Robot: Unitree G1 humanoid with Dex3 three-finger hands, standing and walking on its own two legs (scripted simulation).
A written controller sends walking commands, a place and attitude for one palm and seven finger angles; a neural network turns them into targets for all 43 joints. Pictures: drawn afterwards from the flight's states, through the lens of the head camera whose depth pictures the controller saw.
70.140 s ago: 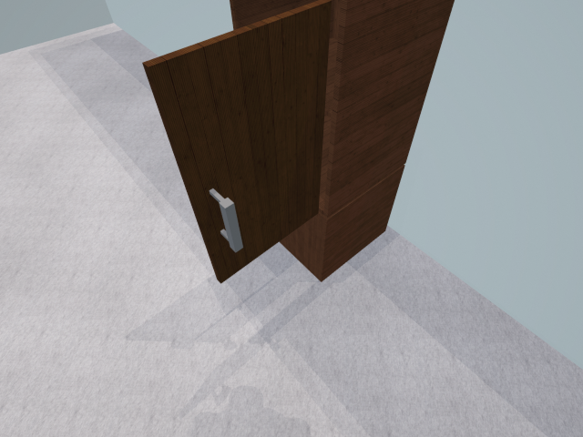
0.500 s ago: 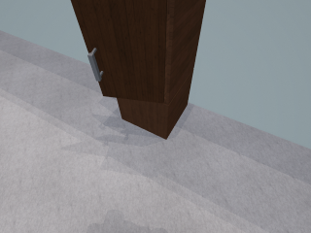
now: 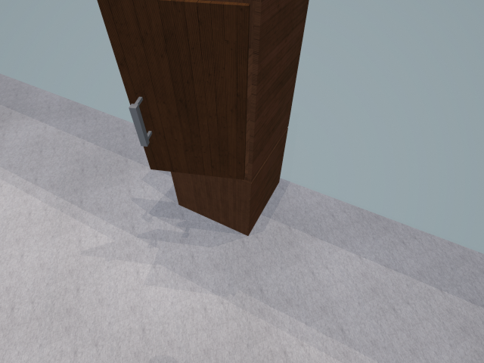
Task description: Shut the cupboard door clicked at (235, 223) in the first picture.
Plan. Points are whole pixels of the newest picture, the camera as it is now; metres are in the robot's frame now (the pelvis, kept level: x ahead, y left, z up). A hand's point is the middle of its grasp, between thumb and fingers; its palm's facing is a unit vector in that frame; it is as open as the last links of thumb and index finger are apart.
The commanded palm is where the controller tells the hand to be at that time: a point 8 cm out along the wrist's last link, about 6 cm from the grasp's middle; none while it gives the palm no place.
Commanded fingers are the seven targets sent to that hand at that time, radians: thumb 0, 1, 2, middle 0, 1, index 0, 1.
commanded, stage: take the last steps up to it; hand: left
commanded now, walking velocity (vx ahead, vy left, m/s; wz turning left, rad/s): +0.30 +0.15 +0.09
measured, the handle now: (142, 122) +0.79 +0.37 -0.09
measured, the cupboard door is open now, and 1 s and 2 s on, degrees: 19 19 19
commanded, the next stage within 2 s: come to a stop and stand still in 0.74 s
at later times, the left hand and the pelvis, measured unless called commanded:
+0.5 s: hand out of the picture +0.03 +0.22 -0.19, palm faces +0.19 -0.97 -0.16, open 7.4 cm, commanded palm none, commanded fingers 0.00 0.90 0.90 -0.20 -0.30 -0.20 -0.30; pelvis +0.14 +0.07 -0.02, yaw +4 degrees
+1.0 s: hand (116, 289) +0.29 +0.29 -0.16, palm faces +0.09 -0.97 -0.21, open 7.4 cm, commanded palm none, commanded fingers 0.00 0.90 0.90 -0.20 -0.30 -0.20 -0.30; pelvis +0.30 +0.13 +0.01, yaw +1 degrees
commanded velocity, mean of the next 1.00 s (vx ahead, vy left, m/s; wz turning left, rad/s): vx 0.14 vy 0.10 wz -0.04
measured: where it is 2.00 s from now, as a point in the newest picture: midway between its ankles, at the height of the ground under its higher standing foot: (214, 358)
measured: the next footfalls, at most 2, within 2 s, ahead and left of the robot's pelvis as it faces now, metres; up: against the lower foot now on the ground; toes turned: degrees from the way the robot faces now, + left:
left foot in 0.46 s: +0.26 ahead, +0.22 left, +0.00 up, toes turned +11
right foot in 0.70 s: +0.29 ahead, +0.00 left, +0.00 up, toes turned -4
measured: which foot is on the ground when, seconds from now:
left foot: down 0.00-0.04, up 0.06-0.44, down 0.46-0.70, up 0.72-1.00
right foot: down 0.00-0.46, up 0.48-0.68, down 0.70-1.00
